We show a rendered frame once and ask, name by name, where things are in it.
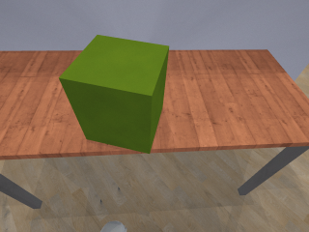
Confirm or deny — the left robot thigh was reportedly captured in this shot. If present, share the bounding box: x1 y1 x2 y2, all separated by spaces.
100 221 127 232

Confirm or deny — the carton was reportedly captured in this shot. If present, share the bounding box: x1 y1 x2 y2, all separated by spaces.
59 35 169 154

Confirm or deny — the table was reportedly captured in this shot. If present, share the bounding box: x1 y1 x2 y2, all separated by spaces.
0 49 309 209

